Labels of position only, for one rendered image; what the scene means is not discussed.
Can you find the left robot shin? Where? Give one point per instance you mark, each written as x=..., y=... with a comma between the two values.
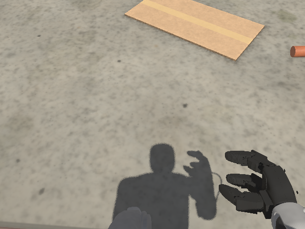
x=134, y=208

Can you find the robot right hand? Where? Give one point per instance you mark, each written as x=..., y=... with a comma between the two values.
x=265, y=193

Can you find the robot right forearm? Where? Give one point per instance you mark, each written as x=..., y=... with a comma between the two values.
x=288, y=215

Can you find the left robot thigh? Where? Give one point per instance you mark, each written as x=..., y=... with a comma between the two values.
x=132, y=219

